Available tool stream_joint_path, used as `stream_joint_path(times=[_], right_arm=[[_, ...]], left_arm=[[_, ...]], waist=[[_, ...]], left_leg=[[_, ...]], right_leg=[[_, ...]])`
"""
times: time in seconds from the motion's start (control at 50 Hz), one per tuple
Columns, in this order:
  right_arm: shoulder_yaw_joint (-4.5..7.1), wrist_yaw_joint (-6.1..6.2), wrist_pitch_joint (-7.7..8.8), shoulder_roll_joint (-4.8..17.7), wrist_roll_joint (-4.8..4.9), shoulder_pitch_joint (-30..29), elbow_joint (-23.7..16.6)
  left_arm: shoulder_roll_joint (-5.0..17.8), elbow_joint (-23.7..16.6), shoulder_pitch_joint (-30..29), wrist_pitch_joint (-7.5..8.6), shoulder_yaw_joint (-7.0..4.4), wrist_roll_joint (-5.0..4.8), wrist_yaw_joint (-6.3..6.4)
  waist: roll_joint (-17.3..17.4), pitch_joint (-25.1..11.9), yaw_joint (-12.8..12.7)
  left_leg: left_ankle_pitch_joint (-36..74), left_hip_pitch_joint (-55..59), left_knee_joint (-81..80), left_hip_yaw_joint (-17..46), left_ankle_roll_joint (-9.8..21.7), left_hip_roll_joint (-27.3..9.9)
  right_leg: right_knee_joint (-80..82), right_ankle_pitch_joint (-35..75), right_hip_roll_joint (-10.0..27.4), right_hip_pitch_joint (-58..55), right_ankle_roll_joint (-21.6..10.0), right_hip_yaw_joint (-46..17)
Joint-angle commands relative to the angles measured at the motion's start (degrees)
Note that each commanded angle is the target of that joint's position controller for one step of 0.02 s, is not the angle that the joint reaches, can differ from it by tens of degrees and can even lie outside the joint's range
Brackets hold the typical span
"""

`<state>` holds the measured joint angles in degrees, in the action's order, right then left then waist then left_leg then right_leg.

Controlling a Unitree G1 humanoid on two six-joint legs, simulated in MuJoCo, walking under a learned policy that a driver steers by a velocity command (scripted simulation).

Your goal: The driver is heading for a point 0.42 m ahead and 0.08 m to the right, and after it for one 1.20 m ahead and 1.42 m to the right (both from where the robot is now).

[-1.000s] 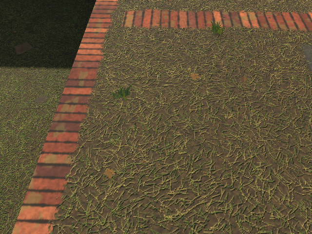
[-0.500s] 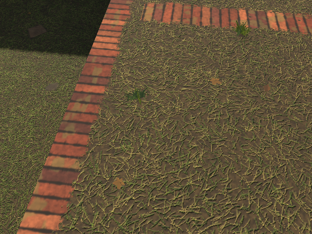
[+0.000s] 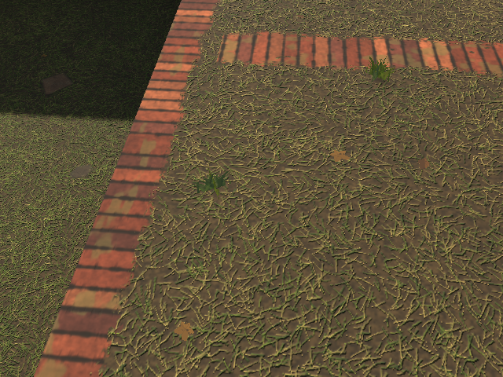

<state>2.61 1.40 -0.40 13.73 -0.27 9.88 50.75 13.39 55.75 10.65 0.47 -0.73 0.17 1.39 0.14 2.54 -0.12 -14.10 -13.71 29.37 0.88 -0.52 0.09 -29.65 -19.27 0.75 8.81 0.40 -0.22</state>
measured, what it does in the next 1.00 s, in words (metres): walks ahead, turning right: right foot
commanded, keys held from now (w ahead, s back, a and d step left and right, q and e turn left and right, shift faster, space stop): no key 0.04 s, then w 0.28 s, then w+e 0.68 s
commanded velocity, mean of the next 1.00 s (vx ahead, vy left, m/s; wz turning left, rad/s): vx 0.36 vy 0.00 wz -0.27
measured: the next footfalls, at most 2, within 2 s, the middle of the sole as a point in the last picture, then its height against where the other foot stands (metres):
right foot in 0.76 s outside the picture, level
left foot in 1.26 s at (276, 291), level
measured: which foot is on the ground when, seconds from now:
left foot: down 0.00-0.78, up 0.80-1.00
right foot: down 0.00-0.28, up 0.30-0.74, down 0.76-1.00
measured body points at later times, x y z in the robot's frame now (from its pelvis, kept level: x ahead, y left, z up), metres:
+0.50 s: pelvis +0.12 +0.04 +0.01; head +0.13 +0.05 +0.46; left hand +0.24 +0.30 -0.12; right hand +0.08 -0.22 -0.13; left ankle +0.05 +0.12 -0.74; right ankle +0.16 -0.13 -0.66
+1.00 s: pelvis +0.38 -0.05 +0.01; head +0.41 -0.07 +0.46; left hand +0.54 +0.19 -0.11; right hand +0.46 -0.36 -0.10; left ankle +0.53 +0.12 -0.66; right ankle +0.39 -0.11 -0.74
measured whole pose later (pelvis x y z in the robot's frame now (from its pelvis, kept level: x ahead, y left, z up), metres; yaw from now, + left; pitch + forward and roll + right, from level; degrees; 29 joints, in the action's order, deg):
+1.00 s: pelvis +0.38 -0.05 +0.01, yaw -19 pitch +0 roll +0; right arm 3.3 1.3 6.6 17.0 -0.7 6.4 46.8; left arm 14.4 48.1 16.0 4.0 -3.8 -0.5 -1.3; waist 1.7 2.4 -2.0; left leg -11.8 -36.3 57.8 5.7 -1.6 -7.6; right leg -20.0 -8.2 -8.0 11.7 -7.1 -3.0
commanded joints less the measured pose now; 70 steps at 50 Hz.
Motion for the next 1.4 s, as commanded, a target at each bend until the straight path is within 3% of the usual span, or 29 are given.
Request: stream_joint_path(times=[0.02,0.1,0.16,0.2,0.26,0.28,0.3,0.32,0.36,0.44,0.64,0.7,0.74,0.76,0.78,0.8,0.82,0.86,0.92,1.02,1.14,1.2,1.24,1.26,1.28,1.3,1.32,1.36,1.4], right_arm=[[1.23,0.49,0.33,5.87,0.11,-0.67,-1.13],[1.32,0.64,-0.04,5.42,0.69,-0.19,1.58],[0.98,-0.02,2.25,4.28,1.61,-5.31,-0.34],[1.03,-0.94,4.17,4.41,2.11,-5.67,-0.39],[2.15,-1.88,5.35,5.44,2.15,5.51,5.17],[3.33,-1.74,5.28,8.17,1.74,11.97,7.37],[5.10,-1.99,5.52,14.92,1.75,19.04,8.93],[3.64,-2.58,6.29,11.85,0.97,19.37,8.78],[1.91,-2.38,7.42,6.64,0.48,11.72,6.58],[0.50,-2.05,6.90,3.81,-0.27,11.81,7.33],[0.84,0.11,6.02,8.05,0.28,14.83,8.33],[1.48,0.53,4.98,10.24,0.38,12.97,7.24],[1.95,1.04,3.79,11.67,-0.01,10.98,5.74],[1.82,1.08,3.76,11.84,0.00,9.99,4.71],[0.17,0.10,4.87,5.91,-1.08,13.38,2.54],[-1.04,-1.15,7.63,3.20,0.25,13.98,0.71],[0.62,-1.75,9.53,8.67,2.55,5.69,-1.64],[1.08,-0.99,10.31,9.12,2.23,3.40,-2.42],[1.92,-0.42,7.80,8.46,0.27,6.25,-2.90],[1.51,0.54,6.68,6.52,-0.99,-5.01,-7.94],[0.90,-1.04,7.64,6.52,0.42,-14.18,-12.35],[1.62,-2.15,8.53,8.56,0.90,-13.49,-13.35],[2.89,-1.88,9.17,10.79,0.74,-4.79,-11.76],[3.77,-1.40,9.41,13.64,-0.44,4.36,-10.92],[5.15,-1.06,8.59,18.40,-1.12,11.70,-9.26],[4.53,-1.49,8.04,14.57,0.36,12.71,-8.78],[3.26,-1.37,7.54,9.82,0.80,9.48,-10.03],[2.32,-1.37,6.59,7.46,0.15,3.47,-10.42],[1.98,-1.60,6.69,6.30,-0.28,1.79,-9.90]], left_arm=[[7.05,-1.00,1.30,0.32,-1.40,-0.06,0.12],[8.41,0.68,3.07,-0.10,-2.07,-0.82,0.21],[12.51,1.01,6.06,1.16,-3.45,-1.63,0.40],[11.94,0.74,5.27,2.60,-3.65,-1.53,0.42],[10.47,-1.02,-0.19,2.76,-3.53,-2.07,-0.22],[8.53,-2.01,-2.00,3.07,-2.93,-1.60,-0.38],[5.19,-4.70,-3.04,3.76,-2.07,-1.14,-0.23],[6.80,-5.52,-3.79,4.67,-2.51,-1.81,-0.12],[7.45,-3.76,-0.52,5.42,-2.87,-4.06,-0.95],[5.29,-2.88,-0.53,4.37,-3.50,-2.62,-2.26],[2.18,-12.58,-16.86,3.37,-1.49,-1.72,-4.41],[4.59,-14.02,-14.69,3.32,-2.67,-1.80,-5.46],[8.66,-11.77,-2.82,2.78,-5.01,-2.02,-5.59],[11.86,-9.58,6.69,2.26,-6.96,-2.05,-4.78],[16.67,-8.91,12.19,1.59,-8.16,-1.80,-3.46],[16.29,-10.01,10.99,2.16,-7.39,-1.30,-3.36],[12.34,-9.84,9.36,2.97,-6.33,-0.84,-3.28],[8.87,-11.55,0.80,4.36,-5.20,-0.95,-3.67],[7.83,-13.13,-2.67,4.71,-4.61,-0.61,-3.30],[10.94,-12.45,3.78,4.49,-5.25,-0.79,-1.32],[10.75,-11.05,9.92,3.40,-5.23,-1.87,-0.88],[11.07,-11.62,10.17,2.67,-5.41,-1.43,-0.19],[9.78,-12.70,8.59,2.29,-4.95,-1.03,-0.21],[6.46,-13.92,7.88,2.60,-3.71,-0.48,-0.57],[2.28,-15.11,16.41,3.31,-2.42,-1.60,-0.78],[7.16,-14.97,16.73,3.53,-2.83,-2.56,-0.73],[11.66,-15.51,11.30,3.24,-4.07,-2.80,-0.60],[11.15,-17.37,5.16,2.75,-4.51,-1.35,-0.54],[8.63,-18.05,5.86,2.01,-4.52,-1.79,-1.08]], waist=[[0.05,-3.53,-0.28],[-3.54,-1.43,-0.62],[-10.38,7.78,-2.52],[-10.17,9.69,-1.65],[-7.25,4.36,4.41],[-1.74,1.37,6.96],[15.70,-2.12,8.40],[14.72,-3.11,7.85],[5.84,1.46,3.68],[5.56,1.03,2.34],[2.74,6.61,4.26],[5.35,2.39,0.47],[7.05,-5.32,-6.22],[5.03,-9.69,-11.07],[-8.65,-16.03,-8.42],[-10.85,-23.59,-5.73],[-6.72,-16.01,-7.66],[1.83,-5.18,-1.90],[-0.41,-3.28,2.44],[-2.55,-0.88,-0.80],[-4.69,-2.12,-4.77],[-5.95,-3.12,-3.36],[-6.90,-6.83,1.52],[-3.28,-14.83,5.64],[12.57,-24.12,3.37],[15.37,-23.27,4.05],[8.24,-14.52,5.49],[3.52,-5.10,3.55],[6.21,-2.58,1.09]], left_leg=[[17.51,5.94,-2.31,1.88,1.55,-1.92],[-7.85,1.73,1.83,-2.62,1.77,2.26],[-12.03,-12.34,12.00,-3.65,2.64,1.30],[-12.39,-15.64,12.84,-1.22,4.33,-1.78],[-2.56,6.78,-1.68,-4.17,5.20,0.89],[-1.72,15.88,-4.58,2.46,6.23,-2.22],[-8.15,24.55,-14.32,25.58,13.14,-14.50],[-8.70,26.04,-19.41,39.58,17.77,-21.16],[-4.28,22.81,-18.17,26.52,14.39,-19.10],[17.16,19.90,-18.80,6.53,8.44,-13.00],[25.64,15.63,-23.12,-8.32,8.14,-14.04],[52.51,20.99,-13.43,-11.22,6.77,-15.50],[64.50,19.26,3.72,-12.13,5.58,-15.26],[56.50,9.79,17.82,-12.23,3.81,-13.06],[12.38,-12.72,41.24,-11.72,0.65,-4.71],[-18.92,-25.33,54.41,1.28,0.76,3.72],[-14.82,-31.59,55.50,6.37,2.58,0.03],[-5.29,-27.74,45.53,5.02,3.32,-5.05],[-2.04,-18.79,36.57,4.73,0.69,-8.02],[12.98,-20.33,17.11,2.36,-3.20,-5.59],[19.05,-16.93,0.74,3.18,-2.47,-1.38],[12.47,-13.92,-2.79,3.83,-0.89,-0.35],[10.63,-1.22,-6.07,2.58,2.13,-0.74],[9.13,14.43,-3.49,9.46,6.04,-8.95],[0.47,36.84,-5.61,33.97,15.96,-23.22],[-13.88,37.14,-10.10,45.89,17.05,-26.14],[-16.64,30.09,-11.56,37.45,13.90,-23.06],[-2.40,15.45,-13.78,22.81,10.89,-17.83],[3.71,7.76,-17.07,14.49,10.02,-14.68]], right_leg=[[5.25,16.96,2.02,2.58,-1.11,-1.89],[8.61,-8.35,2.58,3.82,-4.49,-4.29],[18.77,-27.09,15.40,3.97,-12.57,-22.39],[19.04,-19.47,18.31,2.28,-13.97,-24.70],[11.60,-5.86,10.90,9.86,-8.77,-12.18],[0.39,3.09,6.13,15.08,-5.91,-5.81],[-20.26,-0.98,-2.45,25.67,-0.96,3.28],[-33.40,-12.99,-3.37,32.57,-0.81,-3.02],[-40.06,-5.05,1.88,36.66,-4.26,-7.60],[-32.42,7.33,4.30,33.04,-4.42,-5.77],[-6.97,20.62,2.40,29.09,-3.97,3.13],[-6.27,14.79,-1.26,22.85,-7.26,6.62],[-6.24,11.84,-5.07,8.03,-10.11,8.04],[-3.19,12.30,-4.81,-7.28,-12.41,3.96],[-1.40,4.48,9.19,-27.56,-19.89,-21.09],[11.25,-6.40,19.22,-34.23,-27.23,-50.30],[15.38,-6.45,17.01,-28.96,-23.07,-44.51],[17.16,4.94,12.06,-10.13,-18.81,-28.94],[19.11,14.40,7.49,3.29,-17.37,-20.14],[18.76,16.87,3.61,9.40,-15.31,-14.71],[12.77,13.72,4.49,3.17,-12.74,-18.84],[6.87,15.37,6.71,-1.72,-11.99,-24.04],[-0.48,19.69,4.07,-0.24,-9.92,-23.52],[-14.72,16.18,0.90,6.41,-7.77,-19.27],[-34.26,-8.30,-7.72,27.05,-3.16,-10.38],[-44.29,-14.45,-3.49,36.69,-2.42,-10.18],[-47.49,-9.20,-0.99,39.57,-1.90,-10.11],[-44.22,-1.79,2.56,36.87,-0.98,-7.56],[-40.73,0.51,5.07,32.11,-0.96,-6.67]])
